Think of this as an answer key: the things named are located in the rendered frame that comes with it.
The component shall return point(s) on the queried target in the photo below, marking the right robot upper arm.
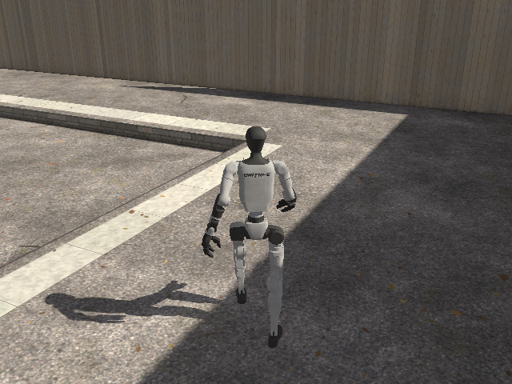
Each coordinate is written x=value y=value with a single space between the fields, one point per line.
x=285 y=180

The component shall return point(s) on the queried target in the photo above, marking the left robot upper arm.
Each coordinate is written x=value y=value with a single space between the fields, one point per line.
x=227 y=181

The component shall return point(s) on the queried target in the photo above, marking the robot left hand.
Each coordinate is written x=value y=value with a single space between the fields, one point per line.
x=206 y=244

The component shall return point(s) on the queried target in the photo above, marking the robot right hand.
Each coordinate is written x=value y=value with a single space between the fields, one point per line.
x=284 y=203

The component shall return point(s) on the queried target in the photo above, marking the right robot thigh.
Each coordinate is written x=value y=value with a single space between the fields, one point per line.
x=276 y=248

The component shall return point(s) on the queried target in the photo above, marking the left robot thigh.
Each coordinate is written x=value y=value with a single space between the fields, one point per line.
x=237 y=235

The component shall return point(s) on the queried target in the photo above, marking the robot left forearm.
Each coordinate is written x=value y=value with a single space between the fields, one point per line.
x=214 y=218

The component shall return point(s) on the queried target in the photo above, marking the robot right forearm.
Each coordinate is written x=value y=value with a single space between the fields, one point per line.
x=291 y=202

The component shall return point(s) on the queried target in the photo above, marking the robot thigh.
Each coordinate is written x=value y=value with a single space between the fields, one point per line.
x=237 y=235
x=276 y=248

